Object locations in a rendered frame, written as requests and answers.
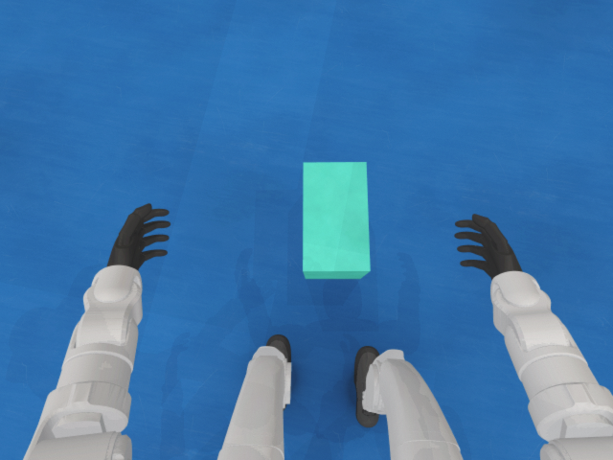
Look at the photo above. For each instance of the robot right hand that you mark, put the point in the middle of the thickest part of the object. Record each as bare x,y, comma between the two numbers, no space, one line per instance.
498,255

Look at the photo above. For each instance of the robot left hand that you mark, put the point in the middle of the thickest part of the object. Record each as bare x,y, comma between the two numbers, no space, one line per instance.
128,247

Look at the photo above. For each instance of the right robot forearm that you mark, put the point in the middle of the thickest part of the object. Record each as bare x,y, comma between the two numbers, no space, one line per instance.
566,400

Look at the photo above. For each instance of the robot left shin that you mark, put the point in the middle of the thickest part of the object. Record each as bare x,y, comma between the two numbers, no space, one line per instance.
267,351

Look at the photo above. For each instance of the robot right thigh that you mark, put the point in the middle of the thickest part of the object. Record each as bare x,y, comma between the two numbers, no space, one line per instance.
417,427

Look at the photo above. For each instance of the robot left upper arm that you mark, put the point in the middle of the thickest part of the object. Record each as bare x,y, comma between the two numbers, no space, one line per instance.
110,445

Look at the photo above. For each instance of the robot right upper arm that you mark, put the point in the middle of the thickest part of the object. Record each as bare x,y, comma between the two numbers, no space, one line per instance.
583,448

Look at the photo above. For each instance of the left robot forearm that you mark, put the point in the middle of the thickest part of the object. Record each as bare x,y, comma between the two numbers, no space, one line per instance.
92,390

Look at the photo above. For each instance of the carton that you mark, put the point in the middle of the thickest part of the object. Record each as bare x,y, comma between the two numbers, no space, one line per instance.
335,220

